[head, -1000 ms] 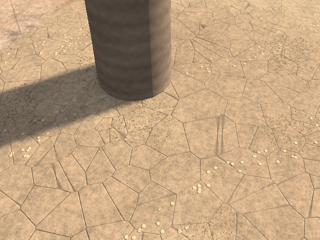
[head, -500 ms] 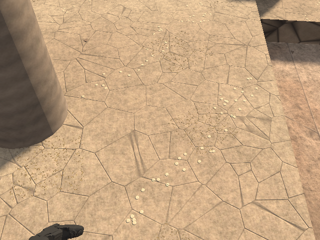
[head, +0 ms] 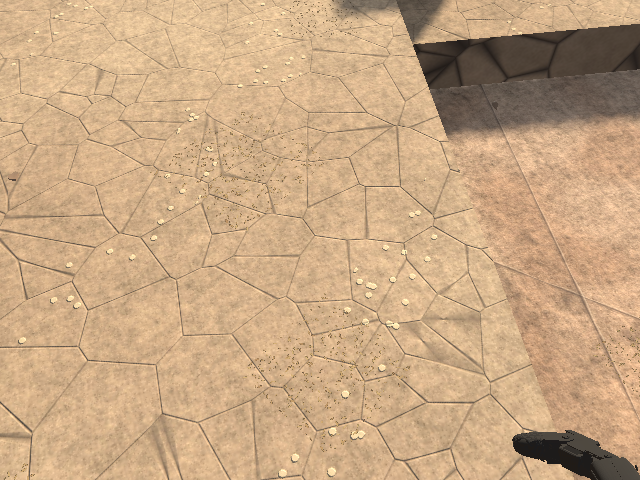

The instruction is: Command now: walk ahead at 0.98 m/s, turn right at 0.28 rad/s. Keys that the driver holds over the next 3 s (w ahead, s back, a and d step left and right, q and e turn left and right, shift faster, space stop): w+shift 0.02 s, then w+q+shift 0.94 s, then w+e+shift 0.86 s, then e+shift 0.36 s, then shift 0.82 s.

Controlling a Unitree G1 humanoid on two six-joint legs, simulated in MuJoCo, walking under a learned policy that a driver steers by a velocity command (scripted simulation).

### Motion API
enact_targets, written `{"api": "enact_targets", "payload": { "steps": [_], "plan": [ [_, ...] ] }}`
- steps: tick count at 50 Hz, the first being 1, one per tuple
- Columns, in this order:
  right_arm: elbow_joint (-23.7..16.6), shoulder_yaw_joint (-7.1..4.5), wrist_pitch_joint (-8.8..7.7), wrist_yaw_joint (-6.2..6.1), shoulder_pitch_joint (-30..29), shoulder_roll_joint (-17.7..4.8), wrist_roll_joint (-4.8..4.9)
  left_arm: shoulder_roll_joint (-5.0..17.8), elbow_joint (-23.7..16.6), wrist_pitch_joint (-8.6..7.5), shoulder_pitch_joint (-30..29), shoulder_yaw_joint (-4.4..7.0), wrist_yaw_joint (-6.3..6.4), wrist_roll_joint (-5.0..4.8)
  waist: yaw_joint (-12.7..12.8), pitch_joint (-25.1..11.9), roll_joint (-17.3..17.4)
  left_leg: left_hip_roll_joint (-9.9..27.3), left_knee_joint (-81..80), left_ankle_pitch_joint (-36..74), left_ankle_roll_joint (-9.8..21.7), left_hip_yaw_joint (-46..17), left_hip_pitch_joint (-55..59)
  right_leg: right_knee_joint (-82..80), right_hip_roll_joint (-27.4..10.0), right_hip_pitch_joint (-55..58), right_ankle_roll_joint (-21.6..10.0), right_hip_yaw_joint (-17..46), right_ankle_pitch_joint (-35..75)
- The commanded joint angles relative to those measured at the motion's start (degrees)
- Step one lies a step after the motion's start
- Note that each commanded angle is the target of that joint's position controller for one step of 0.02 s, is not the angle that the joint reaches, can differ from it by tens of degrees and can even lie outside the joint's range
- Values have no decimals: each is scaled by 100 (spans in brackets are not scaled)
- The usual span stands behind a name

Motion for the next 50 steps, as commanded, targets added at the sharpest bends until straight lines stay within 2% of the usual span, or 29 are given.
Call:
{"api": "enact_targets", "payload": {
  "steps": [1,4,5,6,7,8,10,13,15,17,19,22,24,25,26,27,28,29,30,31,32,35,42,44,46,47,48,49,50],
  "plan": [
    [-382,-101,-74,-35,-375,-544,102,968,-153,-101,192,151,101,36,-217,128,-532,-705,-726,244,274,407,1755,112,-1387,-663,338,256,6901],
    [219,-356,-27,-193,1547,-1164,252,1369,-110,29,-137,281,253,352,-1268,-854,-818,-1083,-876,-773,480,295,3163,2182,-1767,270,485,8,8547],
    [613,-447,9,-279,2774,-1288,247,1438,-184,109,-582,331,278,397,-1945,-1153,-654,-950,-1244,-858,627,276,4205,3845,-1624,-172,507,-309,8225],
    [842,-571,87,-356,3786,-1540,171,1247,-354,75,-1030,297,279,392,-2395,-1503,-91,-298,-615,-1929,974,-481,5498,6424,-1119,-1582,494,-540,5597],
    [955,-605,85,-241,3366,-1713,23,239,-590,-43,-52,85,98,18,-1067,-1831,2214,1233,-1175,-2090,2208,-4260,7288,8444,-16,-4635,1015,-232,-788],
    [810,-565,85,-117,2686,-1172,86,550,-672,-98,-423,-2,112,166,-1165,-1480,790,1185,-2203,-3339,2298,-5052,6819,8351,-493,-5523,732,31,-373],
    [868,-436,32,-90,2262,-561,86,644,-947,-178,-1326,-19,17,296,-823,-354,-457,842,-2698,-3301,1827,-4008,4929,7337,-1053,-5246,590,85,282],
    [1026,-404,-117,-206,2230,-666,140,397,-1273,41,-1493,-149,-88,542,-256,223,-274,156,-3032,-2788,1584,-3123,3214,6451,-1404,-4783,859,-65,171],
    [932,-460,-196,-212,2165,-903,188,444,-1595,105,-1963,-228,-122,561,-227,456,-157,-38,-3293,-2306,1609,-2731,2425,5501,-1601,-4661,1058,-275,492],
    [770,-512,-217,-212,2138,-1019,177,396,-1903,74,-2684,-325,-190,414,-367,611,-80,-333,-3491,-1688,1399,-2324,1633,4017,-1540,-3803,1210,-534,1339],
    [694,-600,-237,-164,2254,-1224,240,286,-2006,86,-3099,-384,-223,263,-645,440,43,-454,-3551,-904,1152,-2169,1534,3140,-1267,-2851,1244,-743,2314],
    [679,-653,-192,-131,2629,-1320,264,547,-2106,79,-3202,-308,-103,231,-903,102,212,-335,-2887,338,921,-2319,3050,2346,-1071,-2938,1181,-681,2284],
    [683,-683,-141,-178,2748,-1460,222,850,-2010,26,-2667,-163,-4,232,-664,-465,187,-334,-1626,1528,696,-2335,3800,1865,-815,-2273,1065,-634,1504],
    [648,-714,-131,-165,2580,-1621,227,1015,-1852,-8,-1912,-68,63,240,-188,-939,94,-506,-501,1712,581,-2181,3636,1749,-846,-1320,1002,-654,1280],
    [534,-682,-165,-145,2343,-1465,239,1278,-1680,-37,-886,61,173,297,335,-1460,115,-694,853,844,473,-2133,2690,1959,-1410,74,872,-204,726],
    [285,-462,-237,-185,2286,-632,305,1727,-1556,-22,187,227,268,476,574,-2280,-851,-1037,2714,-2129,462,-1584,1397,1799,-3087,1490,647,1643,-1225],
    [-122,-325,-231,-183,2600,-457,500,2072,-1507,63,-119,335,228,510,52,-2823,-2306,-1099,3952,-3419,397,-1114,155,839,-3966,1795,70,4362,-1942],
    [55,-344,-99,-235,2161,-806,342,1400,-1647,99,-682,270,186,477,53,-1877,-1237,-570,4330,-2789,421,-1017,-355,809,-3634,1021,55,3788,-2397],
    [46,-361,-34,-181,1714,-865,213,878,-1644,88,-908,149,137,410,74,-1129,-561,-391,4106,-2393,363,-910,-371,798,-3314,236,189,2669,-1593],
    [4,-371,17,-98,1438,-841,140,726,-1538,93,-938,101,98,437,-17,-693,-247,-245,3962,-2279,295,-891,-218,663,-3103,-404,264,1958,-541],
    [-81,-373,96,-4,1251,-736,33,612,-1349,83,-821,71,96,410,-140,-383,-263,-109,3884,-2279,261,-902,-168,554,-2836,-832,393,1274,180],
    [-431,-247,300,160,976,-429,10,383,-952,-67,-570,40,-33,214,-432,-166,-678,108,3873,-2058,222,-792,-407,468,-2725,-1218,608,105,1770],
    [-1042,-46,285,371,-458,-515,37,895,-598,-180,-611,146,39,266,-493,606,-227,-137,1042,-666,531,346,581,-410,-2211,-1515,868,-2019,3498],
    [-941,-64,271,341,-325,-631,39,1228,-555,-111,-354,212,93,281,-587,307,-390,-635,641,-931,733,808,1235,316,-2208,-885,955,-2253,6276],
    [-689,-184,234,241,763,-920,75,1624,-607,79,-412,318,181,327,-1256,-466,-705,-1012,510,-1471,939,791,2438,2019,-2465,-581,945,-2204,7961],
    [-350,-323,206,158,1917,-1173,51,1766,-718,177,-614,361,197,323,-1762,-1003,-703,-1204,314,-1654,1074,634,3687,3486,-2564,-919,857,-2061,7960],
    [24,-532,203,27,2904,-1502,21,1674,-804,214,-704,347,172,352,-2090,-1416,-342,-1221,-118,-1826,1215,148,5329,5408,-2342,-2063,930,-2011,6191],
    [37,-682,258,-85,2384,-1946,109,879,-1012,173,-641,168,88,398,-1367,-1003,1128,-90,-354,-1475,1278,-1559,6120,7616,-1242,-4064,1074,-1891,-373],
    [-311,-731,328,-119,2239,-2377,-30,861,-1657,87,-271,67,81,176,-987,-2359,1240,1159,-1445,-1739,2331,-4460,7563,8864,-970,-5661,1177,-697,-832]
  ]
}}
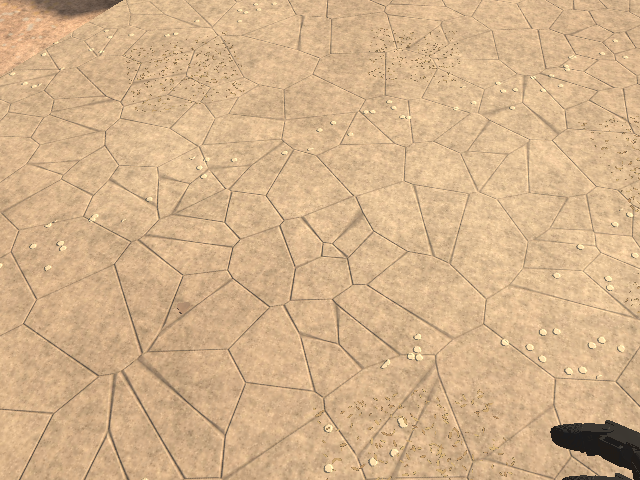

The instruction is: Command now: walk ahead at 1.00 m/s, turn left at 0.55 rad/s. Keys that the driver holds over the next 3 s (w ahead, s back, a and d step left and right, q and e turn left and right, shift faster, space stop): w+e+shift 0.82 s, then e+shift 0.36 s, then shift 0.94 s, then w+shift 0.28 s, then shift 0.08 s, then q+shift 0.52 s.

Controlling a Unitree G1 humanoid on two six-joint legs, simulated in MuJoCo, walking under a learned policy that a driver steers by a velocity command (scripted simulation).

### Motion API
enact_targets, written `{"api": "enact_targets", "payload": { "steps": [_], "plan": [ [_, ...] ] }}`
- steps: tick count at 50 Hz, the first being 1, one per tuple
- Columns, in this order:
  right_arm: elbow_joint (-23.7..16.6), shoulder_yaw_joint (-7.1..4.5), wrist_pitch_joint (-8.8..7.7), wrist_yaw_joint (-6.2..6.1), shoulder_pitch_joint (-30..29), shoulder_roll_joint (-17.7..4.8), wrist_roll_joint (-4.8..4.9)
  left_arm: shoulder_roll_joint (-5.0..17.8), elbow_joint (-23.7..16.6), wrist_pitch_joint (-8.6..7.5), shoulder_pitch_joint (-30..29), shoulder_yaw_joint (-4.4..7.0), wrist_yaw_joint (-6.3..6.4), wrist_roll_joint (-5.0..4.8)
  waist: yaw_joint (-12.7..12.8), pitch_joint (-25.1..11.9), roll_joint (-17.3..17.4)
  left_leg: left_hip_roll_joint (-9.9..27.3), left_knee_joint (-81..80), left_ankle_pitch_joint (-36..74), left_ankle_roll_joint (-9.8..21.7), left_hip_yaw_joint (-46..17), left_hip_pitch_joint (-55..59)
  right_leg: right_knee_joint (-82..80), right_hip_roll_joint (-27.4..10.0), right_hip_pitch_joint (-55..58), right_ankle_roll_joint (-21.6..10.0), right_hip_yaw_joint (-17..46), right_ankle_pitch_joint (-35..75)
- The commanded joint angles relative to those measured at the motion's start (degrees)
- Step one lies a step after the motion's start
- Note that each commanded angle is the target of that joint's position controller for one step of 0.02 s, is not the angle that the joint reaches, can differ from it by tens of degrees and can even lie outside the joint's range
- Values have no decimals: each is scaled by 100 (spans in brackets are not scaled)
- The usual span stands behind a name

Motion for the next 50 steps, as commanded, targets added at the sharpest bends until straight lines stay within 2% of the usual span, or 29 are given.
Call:
{"api": "enact_targets", "payload": {
  "steps": [1,2,3,5,6,9,14,17,20,21,22,23,24,25,26,28,30,33,37,39,40,41,42,43,44,46,47,48,50],
  "plan": [
    [144,-599,169,-314,2226,-1510,-73,942,-1339,-296,-862,84,-1,-159,-1071,-1933,6,2299,-2710,-331,1232,-4976,5833,3728,302,-5342,-177,1225,139],
    [274,-520,98,-373,1996,-1201,-44,908,-1243,-297,-837,64,15,-200,-745,-921,-389,2258,-2864,-271,992,-4374,4677,3313,36,-5248,-226,1136,371],
    [341,-420,-29,-370,1762,-929,-36,776,-1152,-243,-867,24,4,-114,-426,-542,-838,2025,-2927,-19,725,-3820,3625,2795,-198,-4749,-257,1208,433],
    [424,-244,-286,-375,1593,-504,-7,551,-874,36,-548,-17,-87,-57,-17,-117,-907,1670,-3173,788,369,-2755,2072,2190,-416,-3697,-274,1388,447],
    [498,-235,-376,-359,1595,-530,18,450,-851,148,-459,-21,-161,-78,108,-66,-626,1608,-3379,537,281,-2408,1824,1901,-388,-3636,-254,1431,444],
    [733,-229,-556,-235,1923,-445,36,374,-1044,204,-1485,-16,-230,-218,-230,609,-376,1138,-3804,1796,-306,-1185,1802,598,-223,-4197,-432,1365,1435],
    [919,-113,-705,-260,2189,-381,160,133,-1114,61,-2274,-111,-376,-256,-491,421,-190,903,-3970,4506,-981,78,2662,-1621,305,-3551,-859,351,3358],
    [1006,-146,-665,-482,2211,-707,106,385,-1010,71,-2040,-54,-405,-211,-224,2,285,1227,-3243,7226,-1257,336,3799,-2107,832,-3059,-1098,-13,3142],
    [818,-294,-362,-689,1548,-1142,-90,1082,-356,191,245,243,-310,-186,1021,-948,525,1534,-173,8726,-1337,310,3726,-2055,1259,-1037,-1447,132,1824],
    [684,-363,-257,-668,914,-1276,-78,1341,-76,205,1459,425,-240,-196,1831,-1155,176,1150,2493,7048,-1279,418,2729,-2644,922,121,-1913,738,1576],
    [469,-135,-374,-510,378,-362,-182,1387,82,298,1185,503,-180,-353,1395,-612,-1427,-115,4828,-350,-1199,121,322,-2284,500,1014,-1997,1593,1879],
    [-112,47,-475,-431,1402,60,58,1872,-235,282,312,547,-174,-127,148,-1386,-1889,-180,5992,-1566,-1457,-1071,-1728,-3040,-676,2122,-3309,4771,1148],
    [-182,124,-619,-392,1172,-264,-52,1472,-524,275,88,525,-134,-127,421,-1432,-677,154,5452,-1112,-1317,-1644,-2079,-4236,-1049,1902,-3281,5839,-396],
    [-180,113,-691,-337,938,-446,-75,1033,-421,263,-39,423,-75,-124,106,-543,264,500,4525,-585,-1189,-1641,-1857,-4687,-914,702,-2867,5472,-838],
    [-230,125,-645,-330,829,-412,-164,910,-353,213,-215,377,-67,-135,-228,-90,525,726,3816,-536,-1211,-1540,-1463,-4766,-640,-280,-2560,4958,-510],
    [-187,194,-337,-302,948,-369,-339,946,-412,43,-447,325,-23,-167,-555,316,497,982,3053,-551,-1381,-1378,-793,-4932,-81,-1628,-2323,4120,-58],
    [-402,249,-184,-262,524,-344,-290,1102,-472,-87,-528,355,-75,-206,-512,493,174,1109,1935,-157,-1526,-1046,-230,-5171,319,-2535,-2269,3516,674],
    [-720,355,-206,-194,-386,-127,-81,1152,-486,-115,-418,423,-103,-278,-84,485,-246,1013,64,1299,-1597,-808,473,-5130,706,-2704,-1919,3039,1701],
    [-818,314,-269,-233,-746,-225,9,1326,-452,-80,-134,533,-124,-294,317,84,-589,645,-1157,1895,-1464,-822,783,-4535,518,-1405,-1583,3245,3105],
    [-669,211,-316,-268,-336,-471,-30,1479,-519,-58,-280,582,-64,-271,106,-192,-575,452,-1659,1444,-1366,-973,1422,-3795,443,-872,-1353,3392,4002],
    [-446,91,-351,-336,326,-764,20,1669,-536,-61,-491,624,-54,-220,-296,-652,-507,300,-1597,995,-1265,-984,2162,-2927,497,-746,-1219,3358,4777],
    [-170,-33,-394,-424,1479,-1013,19,1762,-626,-93,-853,638,-82,-208,-1006,-1228,-457,492,-1534,704,-1145,-1020,3447,-1612,679,-1188,-1086,3209,4725],
    [41,-193,-432,-564,2770,-1414,-134,1186,-782,-170,-1002,492,-80,-225,-1462,-1970,6,1590,-1505,-769,-946,-1999,4849,216,976,-2013,-991,2813,3246],
    [-34,-283,-388,-549,2518,-1817,-404,270,-1076,-139,-267,246,-59,-497,-705,-2606,1799,3429,-2298,-679,-461,-4928,6022,1819,1627,-3841,-754,2036,-1232],
    [-72,-333,-322,-493,2083,-1526,-271,819,-1026,-21,-346,244,17,-331,-598,-2419,1488,3373,-2375,-221,-245,-5477,5660,2335,1054,-4453,-790,1773,-784],
    [-37,-75,-287,-419,1514,-455,-160,1094,-955,149,-1247,343,-6,-146,-633,-1003,117,2668,-2119,2432,-407,-3009,4217,1858,568,-4436,-612,1480,-30],
    [84,-47,-277,-424,1588,-373,-142,1016,-1007,223,-1391,361,-85,-96,-577,-794,218,2433,-2092,3303,-506,-2329,3932,1681,453,-4424,-532,1454,-46],
    [15,-156,-362,-455,1199,-386,157,872,-1274,216,-1366,368,-44,-579,-457,-471,779,2042,-2212,3741,-599,-1819,3660,1764,131,-4458,-421,1575,2],
    [121,-192,-408,-486,831,-347,252,697,-1532,314,-1496,274,-82,-631,-224,-221,816,2190,-2541,3623,-445,-1418,3103,1048,-79,-4468,-285,1452,26]
  ]
}}
Over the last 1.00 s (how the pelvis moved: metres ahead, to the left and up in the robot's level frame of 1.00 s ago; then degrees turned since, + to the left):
0.88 0.19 -0.04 42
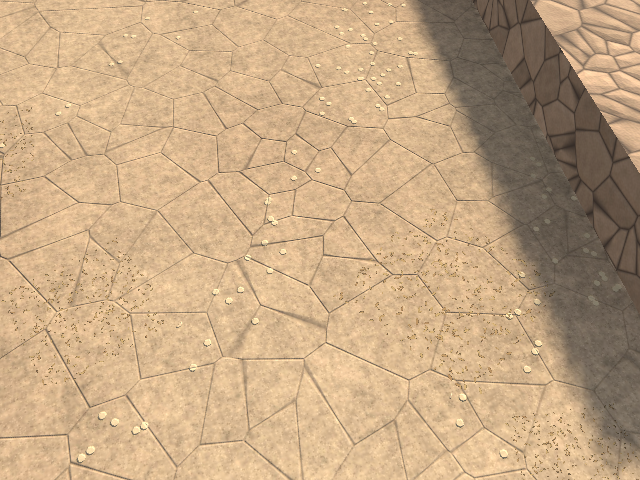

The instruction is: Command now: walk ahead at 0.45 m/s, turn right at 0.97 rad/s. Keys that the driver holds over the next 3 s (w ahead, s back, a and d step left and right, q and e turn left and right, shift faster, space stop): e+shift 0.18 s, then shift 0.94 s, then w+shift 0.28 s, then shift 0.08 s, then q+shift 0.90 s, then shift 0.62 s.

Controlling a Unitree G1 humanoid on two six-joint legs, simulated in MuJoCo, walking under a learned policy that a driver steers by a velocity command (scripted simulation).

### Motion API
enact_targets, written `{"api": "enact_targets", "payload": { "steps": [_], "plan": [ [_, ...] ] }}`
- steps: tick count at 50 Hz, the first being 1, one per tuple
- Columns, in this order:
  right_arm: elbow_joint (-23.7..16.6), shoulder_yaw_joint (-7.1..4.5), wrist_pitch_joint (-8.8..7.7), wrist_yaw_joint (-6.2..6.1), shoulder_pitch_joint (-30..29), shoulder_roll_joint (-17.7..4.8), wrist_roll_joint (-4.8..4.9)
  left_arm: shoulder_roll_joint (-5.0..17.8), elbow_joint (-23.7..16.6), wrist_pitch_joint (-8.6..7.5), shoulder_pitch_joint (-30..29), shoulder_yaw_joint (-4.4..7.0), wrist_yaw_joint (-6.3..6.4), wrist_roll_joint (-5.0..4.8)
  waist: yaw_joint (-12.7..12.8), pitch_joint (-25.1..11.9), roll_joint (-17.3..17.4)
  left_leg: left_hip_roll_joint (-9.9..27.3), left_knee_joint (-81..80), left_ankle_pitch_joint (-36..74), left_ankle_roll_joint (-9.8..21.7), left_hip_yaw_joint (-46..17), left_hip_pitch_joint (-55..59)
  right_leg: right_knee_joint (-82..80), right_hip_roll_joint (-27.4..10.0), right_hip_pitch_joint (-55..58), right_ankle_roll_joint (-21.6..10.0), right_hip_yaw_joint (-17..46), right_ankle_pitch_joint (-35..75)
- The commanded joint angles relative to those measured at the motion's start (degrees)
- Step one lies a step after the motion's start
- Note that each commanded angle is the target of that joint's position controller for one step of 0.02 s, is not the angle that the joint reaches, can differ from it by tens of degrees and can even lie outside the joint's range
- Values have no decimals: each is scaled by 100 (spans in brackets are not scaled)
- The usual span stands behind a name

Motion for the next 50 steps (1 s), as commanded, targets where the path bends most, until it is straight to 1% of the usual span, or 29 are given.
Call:
{"api": "enact_targets", "payload": {
  "steps": [1,2,4,6,9,10,11,12,13,14,15,16,17,18,19,22,24,27,29,30,31,32,33,34,36,38,41,45,50],
  "plan": [
    [-265,-177,-116,-53,-435,-350,196,-223,-796,54,-168,-139,-67,-85,94,-242,1163,1445,-1094,3537,915,-869,966,-824,-692,-1185,260,226,191],
    [-280,-235,-81,-84,-649,-516,178,-253,-885,61,-287,-164,-97,-23,159,-202,1033,1404,-1242,3494,921,-600,673,-1392,-670,-943,328,79,497],
    [-286,-344,-48,-141,-927,-838,186,-264,-827,45,-200,-193,-221,84,220,-409,955,1140,-1217,3470,752,112,413,-2606,-544,-34,279,-171,1823],
    [-208,-397,-54,-157,-883,-983,261,-122,-726,70,-118,-122,-340,113,249,-589,837,1006,-851,3754,596,486,520,-3124,-263,643,119,-448,2376],
    [-207,-496,13,-131,-871,-1249,424,344,-676,125,256,118,-366,120,562,-880,824,1055,316,4996,474,591,871,-3446,153,1457,-333,-709,1968],
    [-216,-493,48,-115,-826,-1207,449,523,-599,110,683,232,-331,132,791,-1064,695,1002,1222,4821,406,582,626,-3792,304,2188,-559,-670,2071],
    [-215,-414,59,-74,-672,-954,380,671,-500,78,1099,336,-239,120,1003,-1084,149,694,2609,2840,201,509,-139,-4380,277,3092,-827,-320,2702],
    [-238,-189,77,-2,-154,-187,-25,1060,-645,52,649,309,-88,129,329,-1030,-1612,-160,4721,-2508,-87,519,-1451,-4174,-811,3742,-1295,1232,6004],
    [-361,-157,35,73,578,-597,100,1197,-1185,-72,213,249,-130,445,53,-2801,-1556,-699,6150,-2800,-243,-855,-2383,-4676,-2314,4849,-2767,4163,5615],
    [-298,-259,39,114,53,-1162,222,851,-1338,-66,-38,191,-164,371,372,-2896,-326,-362,6005,-2107,-165,-1271,-2384,-5104,-2196,4475,-2507,3906,4237],
    [-373,-271,84,87,-308,-1182,233,640,-1308,-79,-307,123,-161,225,279,-2166,83,-164,5484,-1691,-131,-1221,-2452,-5143,-1892,3734,-2141,3287,3572],
    [-301,-239,158,-1,-417,-981,142,423,-1256,-71,-447,55,-124,125,129,-1725,559,63,5086,-1509,-164,-1173,-2334,-5101,-1617,3039,-1812,2876,3292],
    [-277,-241,238,-53,-359,-938,123,316,-1216,-50,-545,-1,-79,123,-12,-1430,457,153,4685,-1445,-183,-1156,-2030,-5085,-1448,2360,-1688,2471,3573],
    [-232,-251,315,-47,-263,-927,134,291,-1184,-22,-593,-25,-39,203,-131,-1299,330,182,4378,-1449,-178,-1055,-1569,-5146,-1291,1756,-1582,2110,3791],
    [-214,-216,344,-47,-203,-778,110,294,-1138,-16,-617,-22,-3,264,-176,-1264,224,127,4017,-1407,-209,-895,-1317,-5137,-1149,1432,-1537,1842,4225],
    [-145,-65,356,-69,-159,-325,68,278,-1016,33,-566,-9,113,299,-132,-1592,105,51,2902,-941,-326,-760,-929,-4953,-950,1377,-1434,1360,4818],
    [-124,-34,411,-52,-227,-265,111,216,-984,117,-593,-27,148,285,-60,-1701,-48,23,2430,-508,-346,-734,-654,-4980,-936,1297,-1360,1331,4023],
    [-192,-58,483,-12,-436,-285,124,54,-895,189,-573,-89,107,281,38,-1399,-324,-31,1773,-336,-270,-682,-380,-5034,-912,1035,-1188,1510,2195],
    [-162,-57,454,47,-333,-150,72,-151,-833,193,-656,-169,70,260,-119,-1166,-412,-129,706,174,-98,-519,170,-4853,-778,760,-918,1520,1255],
    [-144,-53,430,83,-272,-100,-19,-379,-734,172,-461,-241,60,278,-146,-1061,-348,-114,90,478,20,-516,501,-4706,-571,631,-623,1440,760],
    [-231,-93,402,87,-291,-403,-160,-589,-657,145,-168,-292,66,340,32,-906,244,586,-346,993,260,-1316,597,-4097,-146,429,-209,1148,-8],
    [-308,-139,395,72,-570,-702,-227,-562,-628,119,264,-253,65,309,444,-751,1372,1362,-680,1241,891,-2105,230,-3601,372,340,100,519,-511],
    [-307,-144,369,66,-735,-602,-226,-306,-708,96,-69,-190,93,319,273,-684,1751,1614,-1136,330,1263,-2597,-553,-3393,126,843,251,422,-390],
    [-379,-80,328,64,-1041,-380,-177,-153,-664,115,-243,-115,112,285,323,-548,1409,1279,-1093,-208,1091,-2305,-773,-3451,13,1217,268,431,79],
    [-291,-51,270,66,-922,-285,-37,-436,-589,204,-401,-163,123,374,236,-526,1267,758,-862,-528,641,-1712,-726,-4012,-9,1625,292,369,845],
    [-166,-29,246,69,-504,-223,-40,-505,-543,236,-396,-192,92,377,108,-559,1063,530,-806,-763,439,-1489,-717,-4247,-95,1906,229,518,1124],
    [-164,-17,271,72,-425,-183,-54,-470,-412,190,-326,-164,93,315,47,-372,721,353,-708,-1035,376,-1240,-516,-4370,-122,1586,123,575,964],
    [-119,-26,255,63,-297,-127,-7,-504,-254,100,-279,-155,130,321,-29,-573,391,240,-420,-259,434,-1053,-160,-4433,-190,1601,191,657,1369],
    [-44,-24,258,98,-267,-24,4,-512,-92,88,-181,-142,188,294,-37,-647,279,135,-297,120,441,-915,-58,-4401,-234,1713,194,708,1682]
  ]
}}
Over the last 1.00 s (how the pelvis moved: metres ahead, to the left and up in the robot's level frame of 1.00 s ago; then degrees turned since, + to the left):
0.88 -0.10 0.04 -39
